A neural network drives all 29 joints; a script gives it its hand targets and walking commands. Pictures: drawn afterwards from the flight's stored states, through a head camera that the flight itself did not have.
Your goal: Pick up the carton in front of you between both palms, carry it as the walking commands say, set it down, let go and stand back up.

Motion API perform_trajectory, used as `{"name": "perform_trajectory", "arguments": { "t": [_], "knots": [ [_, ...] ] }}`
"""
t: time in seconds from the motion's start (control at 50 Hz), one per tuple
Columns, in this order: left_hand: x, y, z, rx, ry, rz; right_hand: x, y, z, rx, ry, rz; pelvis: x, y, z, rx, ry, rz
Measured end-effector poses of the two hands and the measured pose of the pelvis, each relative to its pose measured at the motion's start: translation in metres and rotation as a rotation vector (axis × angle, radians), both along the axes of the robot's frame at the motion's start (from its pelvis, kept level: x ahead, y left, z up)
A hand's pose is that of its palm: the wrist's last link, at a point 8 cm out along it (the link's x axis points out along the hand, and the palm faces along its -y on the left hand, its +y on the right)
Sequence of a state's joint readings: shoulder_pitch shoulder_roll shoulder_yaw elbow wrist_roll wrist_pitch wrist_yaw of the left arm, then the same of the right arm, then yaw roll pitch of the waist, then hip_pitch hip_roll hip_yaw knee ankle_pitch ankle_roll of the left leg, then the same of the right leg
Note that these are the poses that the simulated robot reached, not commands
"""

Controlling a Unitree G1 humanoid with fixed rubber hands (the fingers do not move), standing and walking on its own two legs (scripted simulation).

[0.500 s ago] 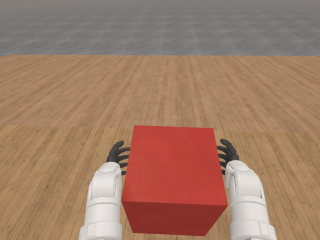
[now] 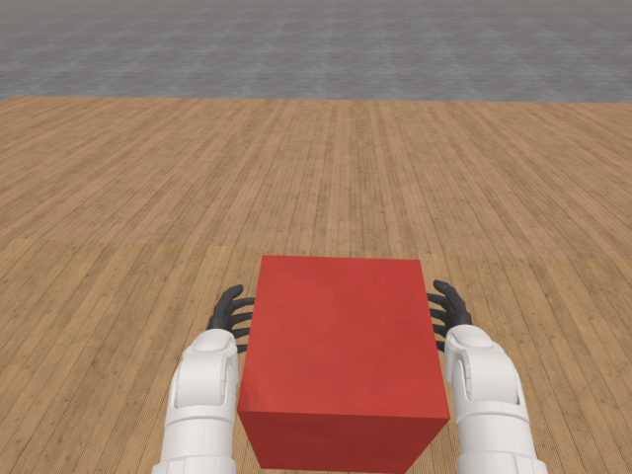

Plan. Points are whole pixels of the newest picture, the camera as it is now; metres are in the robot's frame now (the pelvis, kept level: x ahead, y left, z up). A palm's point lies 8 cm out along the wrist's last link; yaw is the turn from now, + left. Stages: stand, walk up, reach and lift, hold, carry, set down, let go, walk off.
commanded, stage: hold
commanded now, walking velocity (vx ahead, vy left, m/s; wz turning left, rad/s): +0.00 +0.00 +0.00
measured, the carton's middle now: (336, 369) +0.29 +0.00 -0.02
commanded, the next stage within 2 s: carry in 0.58 s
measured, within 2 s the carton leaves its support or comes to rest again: neither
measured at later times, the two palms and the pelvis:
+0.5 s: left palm (224, 342) +0.28 +0.15 +0.05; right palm (463, 344) +0.28 -0.16 +0.05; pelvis -0.01 +0.00 +0.00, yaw +0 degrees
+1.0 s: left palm (221, 276) +0.36 +0.16 +0.09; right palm (446, 281) +0.35 -0.14 +0.10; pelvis +0.08 +0.02 -0.01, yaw -3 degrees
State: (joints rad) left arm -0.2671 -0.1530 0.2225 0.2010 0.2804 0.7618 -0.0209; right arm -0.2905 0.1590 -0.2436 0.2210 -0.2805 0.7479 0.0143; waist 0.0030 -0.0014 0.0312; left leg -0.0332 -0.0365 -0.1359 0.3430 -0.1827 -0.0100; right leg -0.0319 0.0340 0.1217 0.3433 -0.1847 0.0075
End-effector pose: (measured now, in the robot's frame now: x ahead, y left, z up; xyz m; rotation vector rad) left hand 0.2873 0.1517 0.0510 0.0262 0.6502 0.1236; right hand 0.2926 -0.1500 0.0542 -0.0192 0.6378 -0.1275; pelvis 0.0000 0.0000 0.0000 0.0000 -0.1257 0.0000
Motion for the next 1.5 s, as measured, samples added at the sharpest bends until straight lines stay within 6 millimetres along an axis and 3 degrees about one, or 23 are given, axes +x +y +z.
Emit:
{"name": "perform_trajectory", "arguments": {
  "t": [0.54, 0.7, 0.8, 0.9, 1.02, 1.1, 1.22, 1.34, 1.5],
  "knots": [
    [-0.004, -0.005, 0.002, -0.011, -0.010, -0.008, -0.010, -0.005, 0.000, 0.004, -0.010, -0.020, -0.011, 0.000, -0.002, 0.001, -0.012, -0.007],
    [-0.001, -0.001, 0.007, -0.027, -0.041, 0.014, -0.001, 0.000, 0.011, 0.018, -0.042, -0.020, -0.007, 0.000, -0.005, -0.004, 0.063, -0.007],
    [0.015, 0.008, 0.023, -0.048, -0.082, 0.036, 0.014, 0.009, 0.025, 0.027, -0.083, -0.030, 0.009, 0.009, -0.009, -0.009, 0.126, -0.004],
    [0.038, 0.017, 0.031, -0.070, -0.069, 0.032, 0.033, 0.018, 0.035, 0.042, -0.072, -0.055, 0.043, 0.022, -0.012, -0.003, 0.159, -0.040],
    [0.082, 0.004, 0.041, -0.069, -0.034, 0.010, 0.065, 0.006, 0.041, 0.048, -0.037, -0.098, 0.093, 0.018, -0.008, -0.026, 0.201, -0.045],
    [0.108, 0.001, 0.030, -0.076, -0.014, 0.020, 0.095, 0.003, 0.034, 0.050, -0.017, -0.092, 0.130, 0.011, -0.014, -0.030, 0.219, 0.009],
    [0.141, 0.030, 0.027, -0.092, 0.031, 0.120, 0.160, 0.032, 0.037, 0.046, 0.032, -0.001, 0.193, 0.018, -0.006, 0.005, 0.237, 0.023],
    [0.221, 0.051, 0.033, -0.076, -0.028, 0.121, 0.235, 0.053, 0.035, 0.067, -0.026, -0.003, 0.267, 0.041, -0.019, 0.027, 0.217, -0.023],
    [0.343, 0.023, 0.041, -0.055, 0.023, -0.016, 0.314, 0.025, 0.033, 0.085, 0.017, -0.144, 0.366, 0.047, -0.005, -0.009, 0.246, -0.025]
  ]
}}
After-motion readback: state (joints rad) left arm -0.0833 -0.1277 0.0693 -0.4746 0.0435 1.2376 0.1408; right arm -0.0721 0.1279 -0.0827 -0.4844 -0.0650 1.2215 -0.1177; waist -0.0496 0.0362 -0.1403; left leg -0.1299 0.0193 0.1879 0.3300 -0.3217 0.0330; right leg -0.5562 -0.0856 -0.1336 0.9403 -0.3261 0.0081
